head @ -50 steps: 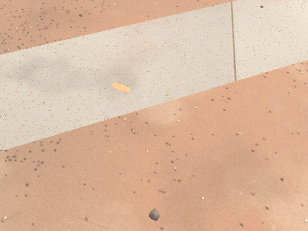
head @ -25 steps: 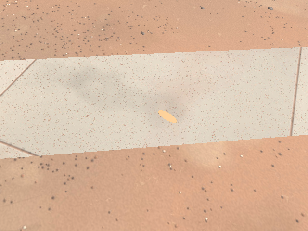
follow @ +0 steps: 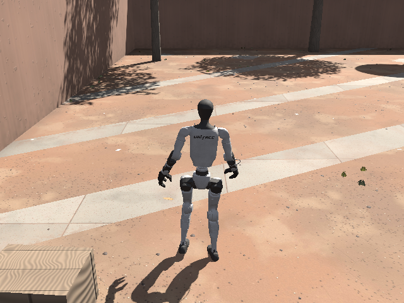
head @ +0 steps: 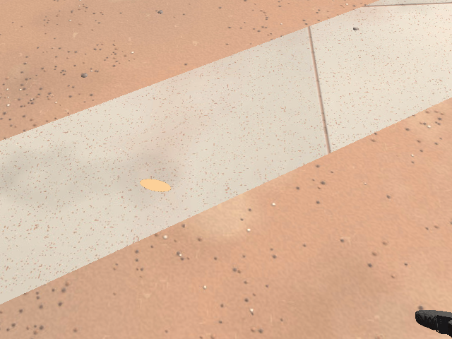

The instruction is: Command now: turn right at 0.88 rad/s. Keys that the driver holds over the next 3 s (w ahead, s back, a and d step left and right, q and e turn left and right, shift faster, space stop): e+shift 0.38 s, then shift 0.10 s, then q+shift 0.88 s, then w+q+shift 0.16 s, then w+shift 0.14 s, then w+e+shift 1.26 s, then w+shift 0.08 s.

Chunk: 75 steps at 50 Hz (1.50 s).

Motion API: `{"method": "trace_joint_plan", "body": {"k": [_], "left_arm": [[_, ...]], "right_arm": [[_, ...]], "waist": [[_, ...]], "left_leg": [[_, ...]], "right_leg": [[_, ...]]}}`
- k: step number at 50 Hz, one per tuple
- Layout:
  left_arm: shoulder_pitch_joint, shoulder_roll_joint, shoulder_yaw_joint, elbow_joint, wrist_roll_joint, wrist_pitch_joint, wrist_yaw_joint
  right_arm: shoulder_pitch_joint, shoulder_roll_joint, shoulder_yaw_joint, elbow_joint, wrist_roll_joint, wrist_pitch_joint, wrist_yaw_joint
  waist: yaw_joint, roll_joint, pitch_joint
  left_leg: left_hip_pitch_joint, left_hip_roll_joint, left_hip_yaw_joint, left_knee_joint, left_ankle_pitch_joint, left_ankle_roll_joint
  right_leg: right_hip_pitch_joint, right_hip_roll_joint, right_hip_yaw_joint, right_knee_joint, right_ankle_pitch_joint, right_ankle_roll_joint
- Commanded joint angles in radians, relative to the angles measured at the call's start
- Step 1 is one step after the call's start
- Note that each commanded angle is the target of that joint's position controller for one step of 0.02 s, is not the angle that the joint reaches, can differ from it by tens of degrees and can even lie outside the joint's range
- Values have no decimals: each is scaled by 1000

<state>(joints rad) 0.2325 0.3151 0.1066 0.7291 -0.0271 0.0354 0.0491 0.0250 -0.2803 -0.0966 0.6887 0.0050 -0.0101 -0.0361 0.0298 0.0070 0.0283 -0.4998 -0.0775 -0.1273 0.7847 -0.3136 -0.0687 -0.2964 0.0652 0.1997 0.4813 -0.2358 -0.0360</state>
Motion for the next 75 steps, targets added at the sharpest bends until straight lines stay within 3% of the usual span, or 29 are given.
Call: {"method": "trace_joint_plan", "body": {"k": [1, 5, 6, 7, 8, 10, 15, 19, 23, 25, 26, 27, 28, 29, 30, 34, 41, 47, 51, 52, 53, 54, 55, 57, 58, 60, 68, 71, 75], "left_arm": [[-50, 175, 48, -112, -2, 0, -2], [-119, 138, 37, -167, -19, 8, -7], [-37, 71, 19, -161, -3, 12, -10], [13, 72, 20, -188, 0, 3, -17], [13, 167, 43, -183, 12, -8, -25], [-7, 209, 61, -149, 3, 5, -28], [-118, 98, 15, -219, -7, 13, -48], [-129, 80, 5, -240, 2, 13, -65], [-101, 86, 11, -234, 8, 28, -70], [-32, 79, 17, -208, 10, 31, -70], [16, 107, 25, -191, 15, 27, -60], [57, 183, 29, -207, 29, 14, -40], [-11, 158, 3, -219, 61, -9, -39], [-3, 75, -19, -200, 73, -28, -51], [-31, 69, -21, -166, 71, -41, -56], [-121, 108, -8, -152, 58, -46, -21], [-128, 68, -6, -137, 59, -30, 15], [-152, 123, 26, -124, 32, -35, -19], [-163, 130, 37, -101, -7, -31, -41], [-111, 104, 34, -72, -7, -29, -49], [-143, 65, 23, -107, 25, -31, -50], [-217, 33, 7, -191, 51, -43, -39], [-264, 91, 20, -181, 45, -45, -34], [-258, 87, 21, -170, 34, -55, -18], [-236, 112, 29, -163, 45, -54, -10], [-192, 101, 28, -141, 48, -55, -15], [-217, 63, 6, -129, 31, -59, -24], [-226, 80, 9, -134, 8, -86, -49], [-167, 100, 28, -119, -15, -139, -64]], "right_arm": [[-30, -70, -14, -73, 10, -29, 15], [95, -125, -40, -34, 13, -44, 25], [96, -170, -49, -44, -1, -37, 18], [76, -213, -50, -54, -42, -27, 19], [50, -176, -47, -71, -48, -31, 19], [-13, -93, -24, -95, -29, -24, 1], [81, -132, -25, -69, -30, -3, -25], [85, -183, -41, -63, -24, 5, -10], [83, -208, -48, -48, 13, -2, 21], [76, -189, -38, -35, 43, -6, 31], [135, -129, -16, -7, 34, -10, 40], [133, -28, 31, -40, -33, -13, 51], [160, -44, 26, -30, -29, -11, 51], [120, -117, 11, -11, 2, 1, 43], [123, -126, 6, -3, 21, 10, 39], [183, -176, -23, 35, 24, 46, 10], [125, -86, -7, -51, 16, 73, 21], [120, -87, -11, -118, 17, 88, 61], [178, -100, -32, -128, 26, 104, 69], [252, -146, -55, -109, 21, 98, 52], [331, -289, -98, -114, 18, 86, 29], [277, -366, -96, -149, -24, 58, 38], [272, -305, -83, -152, -19, 28, 54], [200, -252, -63, -138, 13, 9, 38], [141, -219, -50, -151, 29, 17, 26], [105, -211, -42, -173, 15, 26, 10], [113, -242, -51, -185, 19, 43, -5], [147, -239, -43, -180, 29, 36, 6], [121, -207, -20, -190, 27, 21, 19]], "waist": [[-13, -197, -142], [-59, -192, -157], [-11, -22, -215], [46, 258, -184], [37, 240, -145], [30, 101, -93], [-56, 135, -67], [-63, 150, -117], [-45, 171, -126], [2, 149, -137], [8, 52, -159], [-8, -239, -220], [-29, -287, -283], [24, -185, -277], [-4, -183, -198], [-36, -175, -104], [-7, -132, -67], [-20, -129, -85], [-75, -118, -116], [-103, -32, -138], [-126, 234, -131], [-82, 353, -208], [-131, 172, -244], [-62, 69, -137], [-32, 76, -118], [-7, 85, -145], [-33, 132, -131], [-62, 175, -125], [-20, 203, -76]], "left_leg": [[24, -29, 9, -135, -1, -3], [313, 49, 2, -471, 211, 40], [466, 247, -163, -472, 290, 117], [499, 443, -419, -475, 515, 283], [453, 523, -448, -489, 517, 355], [367, 373, -197, -471, 344, 283], [421, 333, 12, -499, 404, 294], [448, 380, 106, -477, 462, 291], [394, 386, 158, -417, 472, 257], [346, 362, 184, -305, 425, 199], [231, 311, 238, -190, 335, 131], [-29, 213, 296, 82, -207, 30], [-85, 183, 173, 238, -384, -9], [-29, 200, 108, 279, -350, -13], [-41, 193, 93, 275, -315, -6], [-44, 130, 95, 400, -134, -32], [-119, 190, 133, 247, -51, -48], [6, 185, 212, 57, -84, 16], [190, 128, 269, -192, 29, 94], [339, 98, 225, -300, 187, 141], [541, 295, -109, -371, 684, 244], [584, 470, -472, -392, 755, 476], [584, 468, -410, -433, 637, 481], [512, 353, -269, -428, 490, 362], [467, 325, -233, -425, 487, 329], [413, 284, -205, -421, 543, 313], [343, 206, -320, -388, 302, 274], [294, 196, -431, -465, -245, 287], [167, 164, -493, -441, -341, 279]], "right_leg": [[160, -197, 302, -66, 375, -151], [56, -111, 327, 25, 196, -74], [-58, -20, 218, 206, -161, -29], [-282, 102, 48, 410, -461, 24], [-366, -6, 5, 623, -414, 70], [-352, -64, -47, 733, -252, 103], [-428, -135, -166, 658, -117, 142], [-326, -167, -203, 482, -113, 131], [-131, -108, -262, 255, -117, 80], [47, -61, -278, 0, 24, 25], [236, -77, -216, -103, 209, -7], [466, -363, 125, -97, 668, -85], [358, -534, 190, -65, 816, -280], [281, -460, 99, -94, 681, -286], [242, -389, 10, -105, 548, -230], [153, -359, -139, -150, 504, -190], [219, -413, -226, -202, 248, -191], [214, -456, -317, -145, 384, -176], [198, -437, -405, 29, 398, -69], [119, -367, -455, 187, 349, -8], [-189, -245, -500, 524, -93, 84], [-445, -82, -306, 777, -490, 142], [-486, -97, -170, 846, -472, 133], [-507, -117, -121, 766, -282, 93], [-486, -122, -112, 713, -210, 90], [-403, -86, -115, 686, -126, 98], [-304, 0, -71, 342, -49, 130], [-242, 4, -66, 228, -70, 104], [-2, -5, -79, 44, -107, 72]]}}
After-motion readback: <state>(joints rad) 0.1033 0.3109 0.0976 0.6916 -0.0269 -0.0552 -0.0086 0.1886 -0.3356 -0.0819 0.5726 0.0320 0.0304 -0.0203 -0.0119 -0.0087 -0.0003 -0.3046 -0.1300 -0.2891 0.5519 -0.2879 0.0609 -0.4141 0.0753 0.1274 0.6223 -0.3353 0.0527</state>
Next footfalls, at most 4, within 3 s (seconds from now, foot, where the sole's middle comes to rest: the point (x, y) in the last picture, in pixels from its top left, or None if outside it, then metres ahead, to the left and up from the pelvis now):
0.12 left None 0.09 0.13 -0.78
0.52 right None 0.00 -0.16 -0.78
1.04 left None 0.08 0.08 -0.78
1.54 right None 0.19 -0.12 -0.78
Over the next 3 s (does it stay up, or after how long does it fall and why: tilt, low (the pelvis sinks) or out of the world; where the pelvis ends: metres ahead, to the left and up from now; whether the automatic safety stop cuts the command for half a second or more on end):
stays up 1.17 0.10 -0.01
